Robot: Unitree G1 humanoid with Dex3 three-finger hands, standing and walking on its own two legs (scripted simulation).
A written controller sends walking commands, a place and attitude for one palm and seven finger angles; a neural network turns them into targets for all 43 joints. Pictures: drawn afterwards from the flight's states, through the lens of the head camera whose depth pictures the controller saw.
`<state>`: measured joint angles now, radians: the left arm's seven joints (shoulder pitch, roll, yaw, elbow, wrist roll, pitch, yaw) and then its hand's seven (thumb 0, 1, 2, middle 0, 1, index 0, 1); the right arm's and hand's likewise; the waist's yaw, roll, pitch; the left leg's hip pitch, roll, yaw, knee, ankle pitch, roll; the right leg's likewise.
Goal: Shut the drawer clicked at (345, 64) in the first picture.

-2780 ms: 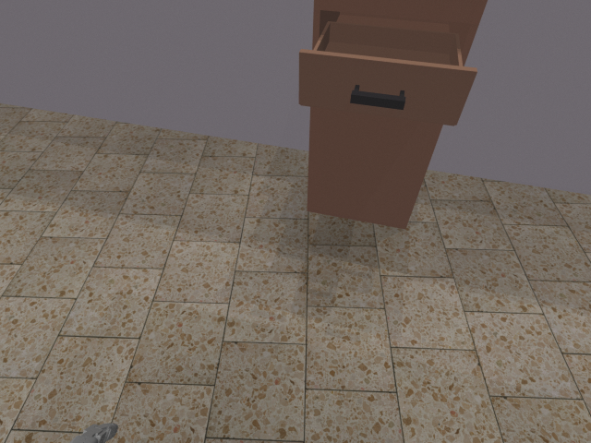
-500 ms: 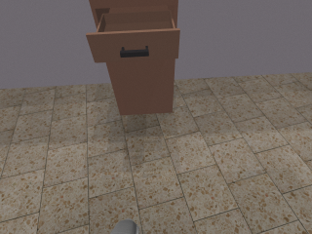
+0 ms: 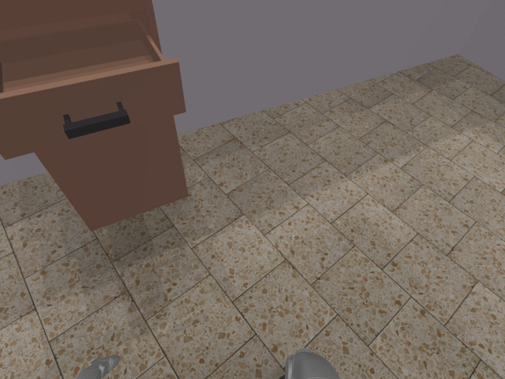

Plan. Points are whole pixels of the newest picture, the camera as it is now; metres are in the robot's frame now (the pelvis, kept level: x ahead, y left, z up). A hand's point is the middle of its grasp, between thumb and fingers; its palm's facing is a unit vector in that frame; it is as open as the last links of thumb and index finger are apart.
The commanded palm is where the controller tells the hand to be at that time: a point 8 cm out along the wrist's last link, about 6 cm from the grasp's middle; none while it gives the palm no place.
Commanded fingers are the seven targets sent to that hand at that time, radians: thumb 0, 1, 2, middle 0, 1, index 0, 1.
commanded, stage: walk to a spot facing it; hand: left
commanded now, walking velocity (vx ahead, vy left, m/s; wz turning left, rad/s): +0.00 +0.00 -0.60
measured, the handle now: (96, 118) +0.60 +0.37 +0.03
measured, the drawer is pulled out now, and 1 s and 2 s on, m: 0.28 0.28 0.28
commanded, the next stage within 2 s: turn to face it in 1.14 s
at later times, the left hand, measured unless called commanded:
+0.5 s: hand (169, 322) +0.24 +0.17 -0.18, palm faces -0.26 -0.95 -0.17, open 7.4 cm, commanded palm none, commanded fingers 0.00 0.90 0.90 -0.20 -0.30 -0.20 -0.30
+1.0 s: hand (201, 313) +0.25 +0.11 -0.16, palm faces -0.51 -0.82 -0.26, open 7.4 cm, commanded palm none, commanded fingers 0.00 0.90 0.90 -0.20 -0.30 -0.20 -0.30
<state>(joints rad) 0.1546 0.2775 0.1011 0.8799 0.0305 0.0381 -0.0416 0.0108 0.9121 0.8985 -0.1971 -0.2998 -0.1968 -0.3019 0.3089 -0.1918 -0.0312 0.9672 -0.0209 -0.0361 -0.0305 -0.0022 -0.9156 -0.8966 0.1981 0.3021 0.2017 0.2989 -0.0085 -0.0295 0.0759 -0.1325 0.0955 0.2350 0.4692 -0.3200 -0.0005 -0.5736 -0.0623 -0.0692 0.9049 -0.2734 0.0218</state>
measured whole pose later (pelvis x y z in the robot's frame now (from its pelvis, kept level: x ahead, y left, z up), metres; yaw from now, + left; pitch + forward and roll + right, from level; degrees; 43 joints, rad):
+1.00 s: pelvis +0.07 -0.01 -0.01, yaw -34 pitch +0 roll +0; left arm 0.20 0.19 0.06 0.90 0.02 0.01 -0.01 0.01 0.91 0.90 -0.20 -0.30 -0.20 -0.30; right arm 0.23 -0.25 -0.07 0.95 -0.02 0.06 -0.01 0.00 -0.91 -0.90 0.20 0.30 0.20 0.30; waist 0.00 0.05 0.09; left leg -0.46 0.15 0.10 1.08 -0.48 -0.08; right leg -0.27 0.00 -0.07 0.58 -0.32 -0.03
